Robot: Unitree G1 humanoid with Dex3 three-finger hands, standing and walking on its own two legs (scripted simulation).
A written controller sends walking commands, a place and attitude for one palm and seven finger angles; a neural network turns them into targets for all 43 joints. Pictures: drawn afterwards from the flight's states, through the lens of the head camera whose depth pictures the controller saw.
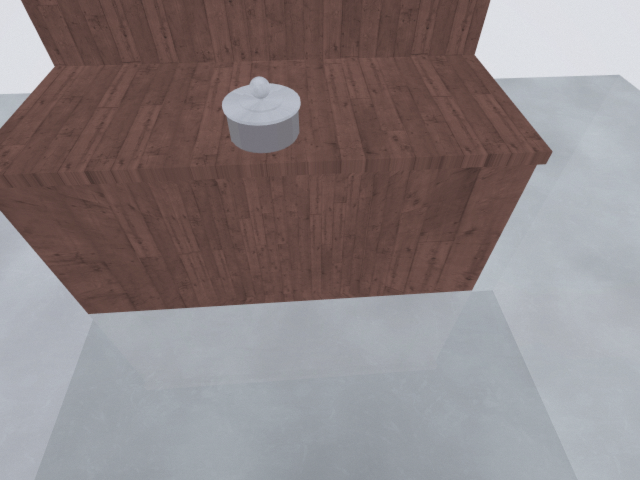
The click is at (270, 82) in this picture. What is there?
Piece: lid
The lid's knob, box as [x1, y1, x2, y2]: [249, 76, 269, 98]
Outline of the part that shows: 258,76 251,80 249,88 251,93 255,97 262,98 267,95 269,91 269,84 266,79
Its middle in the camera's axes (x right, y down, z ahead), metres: -0.15 -0.37 +0.95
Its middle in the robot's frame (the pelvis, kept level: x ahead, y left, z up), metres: +0.96 +0.20 +0.02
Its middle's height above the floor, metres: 0.80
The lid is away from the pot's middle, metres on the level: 0.00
